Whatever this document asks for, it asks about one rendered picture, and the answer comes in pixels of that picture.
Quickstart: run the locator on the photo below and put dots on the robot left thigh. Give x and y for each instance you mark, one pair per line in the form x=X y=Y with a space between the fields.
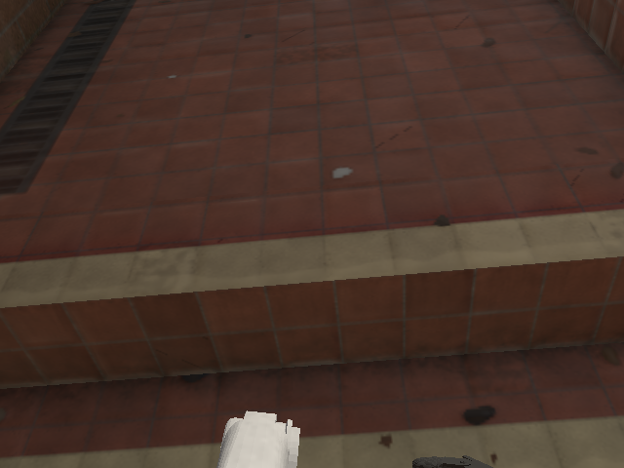
x=258 y=441

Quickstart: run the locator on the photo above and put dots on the left robot shin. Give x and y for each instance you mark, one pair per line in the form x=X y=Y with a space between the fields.
x=229 y=423

